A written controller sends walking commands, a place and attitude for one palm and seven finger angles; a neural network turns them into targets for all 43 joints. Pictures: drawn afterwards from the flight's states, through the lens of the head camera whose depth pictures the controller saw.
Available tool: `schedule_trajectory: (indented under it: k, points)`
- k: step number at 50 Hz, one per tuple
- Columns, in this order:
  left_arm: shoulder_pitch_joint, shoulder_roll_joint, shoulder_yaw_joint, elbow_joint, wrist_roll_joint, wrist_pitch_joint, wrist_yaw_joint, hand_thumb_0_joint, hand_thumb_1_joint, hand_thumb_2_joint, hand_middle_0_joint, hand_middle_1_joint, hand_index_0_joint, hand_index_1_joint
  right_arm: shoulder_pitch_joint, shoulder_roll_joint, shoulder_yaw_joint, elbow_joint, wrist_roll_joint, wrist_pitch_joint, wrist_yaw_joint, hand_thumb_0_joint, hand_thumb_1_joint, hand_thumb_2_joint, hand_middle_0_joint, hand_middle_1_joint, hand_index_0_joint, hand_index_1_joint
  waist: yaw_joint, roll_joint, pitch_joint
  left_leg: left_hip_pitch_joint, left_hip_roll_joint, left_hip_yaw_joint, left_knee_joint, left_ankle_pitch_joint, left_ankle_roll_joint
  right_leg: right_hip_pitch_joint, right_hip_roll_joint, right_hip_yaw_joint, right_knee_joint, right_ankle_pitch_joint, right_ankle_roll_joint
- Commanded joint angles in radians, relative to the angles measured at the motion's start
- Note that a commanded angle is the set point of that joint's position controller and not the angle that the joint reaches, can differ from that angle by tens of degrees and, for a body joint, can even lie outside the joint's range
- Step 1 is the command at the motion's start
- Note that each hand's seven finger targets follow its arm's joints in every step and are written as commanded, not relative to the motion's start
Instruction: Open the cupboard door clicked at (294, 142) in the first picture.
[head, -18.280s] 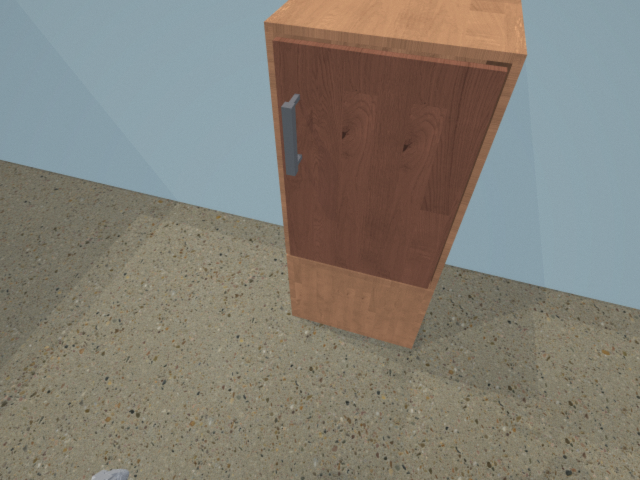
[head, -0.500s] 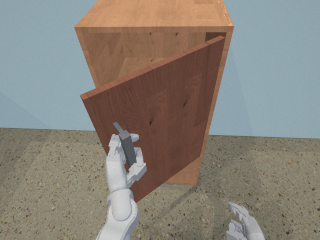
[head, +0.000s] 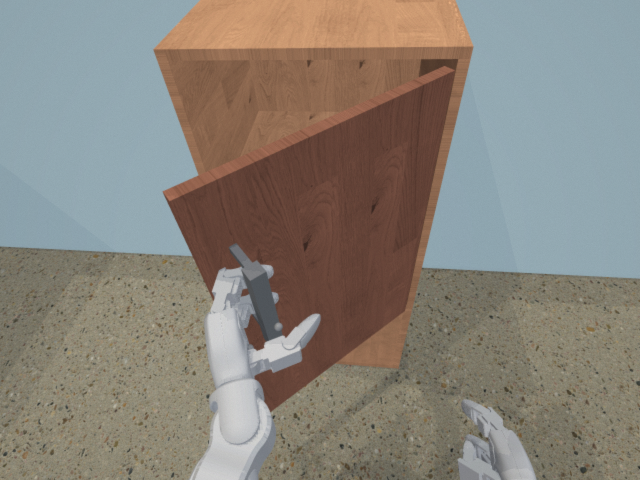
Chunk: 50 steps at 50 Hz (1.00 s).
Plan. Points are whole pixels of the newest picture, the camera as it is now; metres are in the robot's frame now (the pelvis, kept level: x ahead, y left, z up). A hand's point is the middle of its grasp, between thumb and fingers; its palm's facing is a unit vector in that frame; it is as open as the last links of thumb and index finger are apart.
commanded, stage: open thumb and fingers to let go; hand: left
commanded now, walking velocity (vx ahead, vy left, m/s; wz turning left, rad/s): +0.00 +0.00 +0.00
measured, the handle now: (256, 298) +0.32 +0.09 +0.07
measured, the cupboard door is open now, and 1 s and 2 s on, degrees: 43 44 44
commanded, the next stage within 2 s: slide the hand sideways off the handle in 0.44 s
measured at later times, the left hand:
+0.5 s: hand (274, 317) +0.29 +0.07 +0.08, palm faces +0.25 -0.97 -0.01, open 15.0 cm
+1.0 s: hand (276, 356) +0.24 +0.06 +0.08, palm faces -0.16 -0.99 +0.02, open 16.3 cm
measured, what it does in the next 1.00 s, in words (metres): stands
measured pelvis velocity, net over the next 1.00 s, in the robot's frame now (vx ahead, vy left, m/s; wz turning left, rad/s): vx -0.01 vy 0.05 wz -0.05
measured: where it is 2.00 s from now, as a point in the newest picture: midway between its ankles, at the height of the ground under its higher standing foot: outside the picture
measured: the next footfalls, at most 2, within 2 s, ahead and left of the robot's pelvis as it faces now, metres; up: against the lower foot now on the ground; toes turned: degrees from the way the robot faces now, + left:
none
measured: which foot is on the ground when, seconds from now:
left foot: down 0.00-1.00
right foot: down 0.00-1.00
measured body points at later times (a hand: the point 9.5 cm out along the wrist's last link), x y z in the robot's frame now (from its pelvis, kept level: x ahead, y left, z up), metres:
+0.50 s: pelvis -0.01 +0.03 +0.00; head +0.01 +0.01 +0.45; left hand +0.27 +0.12 +0.08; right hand +0.17 -0.19 -0.10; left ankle +0.03 +0.16 -0.70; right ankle -0.01 -0.06 -0.70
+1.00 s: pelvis -0.01 +0.05 +0.00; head +0.01 +0.03 +0.44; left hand +0.25 +0.12 +0.08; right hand +0.15 -0.18 -0.09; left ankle +0.03 +0.16 -0.70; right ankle -0.01 -0.06 -0.70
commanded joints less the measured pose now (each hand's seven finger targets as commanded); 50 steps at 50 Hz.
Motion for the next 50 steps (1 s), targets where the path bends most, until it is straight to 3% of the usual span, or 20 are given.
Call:
schedule_trajectory:
  k: [1,3,9,15,17,19,21,24,27,28,29,30,32,33,35,37,41,43,46,50]
  points:
    - [-0.195,-0.122,-0.023,-0.213,0.023,-0.067,0.002,0.0,-0.5,0.3,-0.3,-1.2,-0.3,-1.2,-0.097,-0.066,-0.026,-0.165,0.001,-0.054,-0.008,0.0,-0.9,-0.9,0.2,0.3,0.2,0.3,-0.005,-0.174,-0.189,0.087,-0.05,0.0,-0.021,0.145,0.055,0.066,-0.057,0.159,-0.211,0.385,0.097]
    - [-0.229,-0.123,-0.024,-0.216,0.019,-0.065,0.002,0.0,-0.5,0.3,-0.3,-1.2,-0.3,-1.2,-0.101,-0.066,-0.024,-0.161,0.004,-0.05,-0.009,0.0,-0.9,-0.9,0.2,0.3,0.2,0.3,-0.012,-0.154,-0.186,0.093,-0.05,0.005,-0.023,0.143,0.054,0.056,-0.056,0.157,-0.21,0.374,0.095]
    - [-0.264,-0.126,-0.009,-0.165,0.013,-0.055,0.015,0.0,-0.5,0.3,-0.25,-0.9,-0.25,-0.9,-0.112,-0.066,-0.021,-0.159,0.002,-0.045,-0.013,0.0,-0.9,-0.9,0.2,0.3,0.2,0.3,-0.007,-0.154,-0.156,0.09,-0.05,0.007,-0.026,0.112,0.054,0.027,-0.048,0.15,-0.228,0.27,0.089]
    - [-0.291,-0.138,-0.011,-0.134,0.02,-0.046,0.027,0.0,-0.5,0.3,-0.2,-0.6,-0.2,-0.6,-0.113,-0.066,-0.022,-0.159,0.001,-0.035,-0.011,0.0,-0.9,-0.9,0.2,0.3,0.2,0.3,-0.001,-0.149,-0.182,0.099,-0.046,0.01,-0.037,0.127,0.054,0.029,-0.034,0.125,-0.206,0.265,0.079]
    - [-0.286,-0.164,-0.031,-0.13,0.025,-0.037,0.03,0.0,-0.5,0.3,-0.183,-0.5,-0.183,-0.5,-0.114,-0.066,-0.023,-0.162,0.003,-0.032,-0.006,0.0,-0.9,-0.9,0.2,0.3,0.2,0.3,0.005,-0.11,-0.181,0.112,-0.042,0.011,-0.045,0.145,0.053,0.02,-0.021,0.101,-0.186,0.263,0.066]
    - [-0.325,-0.173,-0.036,-0.119,0.028,-0.031,0.038,0.0,-0.5,0.3,-0.167,-0.4,-0.167,-0.4,-0.114,-0.067,-0.021,-0.159,0.003,-0.031,-0.004,0.0,-0.9,-0.9,0.2,0.3,0.2,0.3,-0.004,-0.124,-0.173,0.113,-0.04,0.009,-0.042,0.144,0.054,0.005,-0.016,0.091,-0.181,0.251,0.064]
    - [-0.301,-0.174,-0.035,-0.117,0.028,-0.024,0.04,0.0,-0.5,0.3,-0.15,-0.3,-0.15,-0.3,-0.116,-0.068,-0.023,-0.163,0.003,-0.029,0.0,0.0,-0.9,-0.9,0.2,0.3,0.2,0.3,0.009,-0.108,-0.179,0.113,-0.037,0.007,-0.046,0.153,0.052,0.012,-0.01,0.084,-0.173,0.254,0.058]
    - [-0.347,-0.209,-0.063,-0.119,0.03,-0.018,0.045,0.0,-0.5,0.3,-0.15,-0.3,-0.15,-0.3,-0.119,-0.067,-0.023,-0.16,0.004,-0.03,0.005,0.0,-0.9,-0.9,0.2,0.3,0.2,0.3,-0.006,-0.109,-0.176,0.117,-0.034,0.002,-0.043,0.142,0.052,-0.015,-0.004,0.072,-0.162,0.22,0.055]
    - [-0.347,-0.211,-0.063,-0.113,0.031,-0.012,0.049,0.0,-0.5,0.3,-0.15,-0.3,-0.15,-0.3,-0.127,-0.067,-0.025,-0.158,0.005,-0.034,0.008,0.0,-0.9,-0.9,0.2,0.3,0.2,0.3,0.0,-0.103,-0.183,0.115,-0.032,-0.001,-0.043,0.136,0.051,-0.025,0.0,0.067,-0.155,0.201,0.052]
    - [-0.342,-0.097,-0.279,-0.133,0.132,-0.057,-0.16,0.0,-0.5,0.3,-0.15,-0.3,-0.15,-0.3,-0.046,-0.109,-0.024,-0.134,0.011,-0.024,0.02,0.0,-0.9,-0.9,0.2,0.3,0.2,0.3,-0.085,-0.148,-0.111,0.123,-0.037,-0.004,-0.048,0.154,0.07,-0.068,-0.005,0.108,-0.146,0.293,0.057]
    - [-0.373,-0.037,-0.206,-0.187,0.09,-0.105,-0.275,0.0,-0.5,0.3,-0.15,-0.3,-0.15,-0.3,-0.029,-0.099,-0.035,-0.165,0.021,-0.027,0.014,0.0,-0.9,-0.9,0.2,0.3,0.2,0.3,-0.062,-0.131,-0.183,0.124,-0.036,-0.005,-0.036,0.18,0.076,-0.03,-0.008,0.105,-0.125,0.348,0.052]
    - [-0.364,-0.005,-0.2,-0.226,0.066,-0.137,-0.364,0.0,-0.5,0.3,-0.15,-0.3,-0.15,-0.3,-0.03,-0.104,-0.035,-0.184,0.024,-0.034,0.006,0.0,-0.9,-0.9,0.2,0.3,0.2,0.3,-0.049,-0.101,-0.243,0.14,-0.041,0.001,-0.025,0.196,0.08,-0.002,-0.012,0.113,-0.109,0.389,0.053]
    - [-0.33,0.007,-0.186,-0.239,-0.011,-0.163,-0.498,0.0,-0.5,0.3,-0.15,-0.3,-0.15,-0.3,-0.028,-0.099,-0.026,-0.209,0.042,-0.048,-0.002,0.0,-0.9,-0.9,0.2,0.3,0.2,0.3,-0.053,-0.061,-0.243,0.157,-0.041,0.0,-0.023,0.18,0.078,-0.01,-0.011,0.107,-0.109,0.365,0.051]
    - [-0.311,-0.006,-0.17,-0.226,-0.054,-0.159,-0.525,0.0,-0.5,0.3,-0.15,-0.3,-0.15,-0.3,-0.029,-0.096,-0.019,-0.218,0.05,-0.056,-0.008,0.0,-0.9,-0.9,0.2,0.3,0.2,0.3,-0.054,-0.079,-0.219,0.149,-0.039,-0.006,-0.029,0.148,0.076,-0.024,-0.006,0.098,-0.117,0.32,0.053]
    - [-0.285,-0.021,-0.125,-0.212,-0.111,-0.145,-0.517,0.0,-0.5,0.3,-0.15,-0.3,-0.15,-0.3,-0.046,-0.096,-0.012,-0.232,0.06,-0.075,-0.015,0.0,-0.9,-0.9,0.2,0.3,0.2,0.3,-0.042,-0.116,-0.166,0.122,-0.038,-0.014,-0.047,0.073,0.069,-0.047,0.001,0.088,-0.141,0.209,0.059]
    - [-0.253,-0.011,-0.075,-0.203,-0.126,-0.13,-0.469,0.0,-0.5,0.3,-0.15,-0.3,-0.15,-0.3,-0.058,-0.099,-0.01,-0.238,0.061,-0.085,-0.016,0.0,-0.9,-0.9,0.2,0.3,0.2,0.3,-0.022,-0.138,-0.138,0.108,-0.035,-0.019,-0.068,0.031,0.063,-0.053,0.004,0.082,-0.152,0.136,0.06]
    - [-0.235,0.04,-0.036,-0.24,-0.068,-0.124,-0.386,0.0,-0.5,0.3,-0.15,-0.3,-0.15,-0.3,-0.055,-0.101,-0.011,-0.246,0.052,-0.087,-0.006,0.0,-0.9,-0.9,0.2,0.3,0.2,0.3,0.003,-0.099,-0.15,0.107,-0.035,-0.018,-0.083,0.03,0.059,-0.046,0.003,0.079,-0.131,0.116,0.052]
    - [-0.171,0.031,-0.045,-0.254,-0.046,-0.127,-0.372,0.0,-0.5,0.3,-0.15,-0.3,-0.15,-0.3,-0.047,-0.093,-0.013,-0.254,0.049,-0.084,0.002,0.0,-0.9,-0.9,0.2,0.3,0.2,0.3,0.008,-0.092,-0.158,0.113,-0.032,-0.008,-0.08,0.057,0.058,-0.04,0.004,0.073,-0.122,0.148,0.049]
    - [-0.115,0.056,-0.027,-0.264,-0.041,-0.128,-0.373,0.0,-0.5,0.3,-0.15,-0.3,-0.15,-0.3,-0.05,-0.097,-0.013,-0.265,0.048,-0.08,0.004,0.0,-0.9,-0.9,0.2,0.3,0.2,0.3,0.018,-0.125,-0.147,0.095,-0.03,-0.004,-0.081,0.054,0.06,-0.026,0.006,0.079,-0.128,0.146,0.05]
    - [-0.042,0.068,-0.013,-0.317,-0.047,-0.128,-0.38,0.0,-0.5,0.3,-0.15,-0.3,-0.15,-0.3,-0.045,-0.093,-0.011,-0.279,0.046,-0.075,0.005,0.0,-0.9,-0.9,0.2,0.3,0.2,0.3,0.024,-0.1,-0.15,0.094,-0.031,0.008,-0.075,0.071,0.059,-0.016,0.007,0.083,-0.122,0.179,0.05]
